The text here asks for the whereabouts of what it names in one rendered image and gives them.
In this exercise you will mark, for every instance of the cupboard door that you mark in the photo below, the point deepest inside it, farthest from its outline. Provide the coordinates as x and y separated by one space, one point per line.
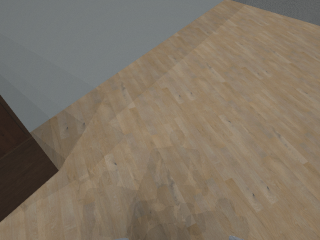
10 133

